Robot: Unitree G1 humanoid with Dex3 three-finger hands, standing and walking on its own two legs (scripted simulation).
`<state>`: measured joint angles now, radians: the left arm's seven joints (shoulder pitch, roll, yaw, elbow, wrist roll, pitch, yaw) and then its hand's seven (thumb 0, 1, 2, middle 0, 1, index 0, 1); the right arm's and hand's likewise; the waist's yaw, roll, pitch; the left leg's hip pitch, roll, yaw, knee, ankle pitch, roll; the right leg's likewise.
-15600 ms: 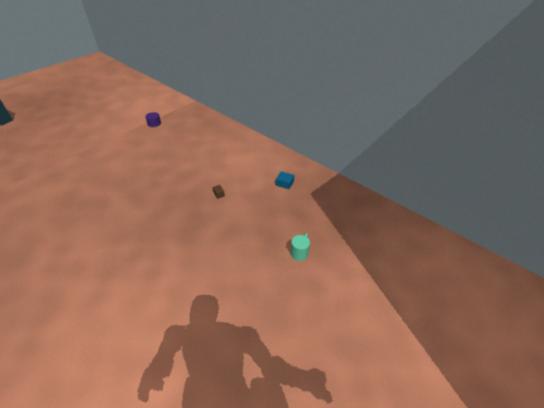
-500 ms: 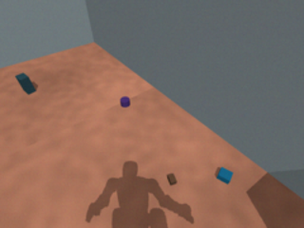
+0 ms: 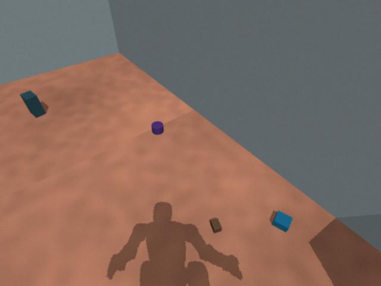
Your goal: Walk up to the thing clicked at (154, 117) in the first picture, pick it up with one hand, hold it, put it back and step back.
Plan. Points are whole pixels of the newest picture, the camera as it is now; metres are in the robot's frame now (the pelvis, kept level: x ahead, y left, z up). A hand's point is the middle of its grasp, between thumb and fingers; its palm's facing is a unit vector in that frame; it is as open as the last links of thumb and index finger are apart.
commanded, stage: stand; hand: left
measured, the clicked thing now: (157, 128) +1.48 +0.26 -0.75
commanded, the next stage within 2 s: walk up in 0.48 s
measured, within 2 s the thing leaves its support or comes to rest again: neither
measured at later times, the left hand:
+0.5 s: hand out of the picture +0.07 +0.26 -0.16, palm faces -0.04 -0.94 -0.34, open 7.4 cm
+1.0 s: hand out of the picture +0.14 +0.24 -0.14, palm faces +0.04 -0.91 -0.41, open 7.4 cm
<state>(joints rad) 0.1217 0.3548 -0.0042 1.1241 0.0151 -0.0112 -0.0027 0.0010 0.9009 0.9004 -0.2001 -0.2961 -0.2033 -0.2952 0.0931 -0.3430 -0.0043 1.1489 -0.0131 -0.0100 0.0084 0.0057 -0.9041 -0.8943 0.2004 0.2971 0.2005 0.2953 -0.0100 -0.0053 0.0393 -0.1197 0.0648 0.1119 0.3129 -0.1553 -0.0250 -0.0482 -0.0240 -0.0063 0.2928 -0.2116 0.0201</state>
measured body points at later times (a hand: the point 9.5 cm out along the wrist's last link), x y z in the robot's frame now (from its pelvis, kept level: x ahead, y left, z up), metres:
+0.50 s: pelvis +0.00 +0.00 +0.00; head +0.01 +0.00 +0.45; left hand +0.07 +0.31 -0.13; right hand +0.08 -0.30 -0.13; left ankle +0.01 +0.13 -0.75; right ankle -0.03 -0.13 -0.75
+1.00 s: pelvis +0.13 -0.05 -0.01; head +0.13 -0.06 +0.44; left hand +0.14 +0.29 -0.11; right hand +0.21 -0.38 -0.13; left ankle +0.23 +0.10 -0.71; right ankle +0.06 -0.16 -0.75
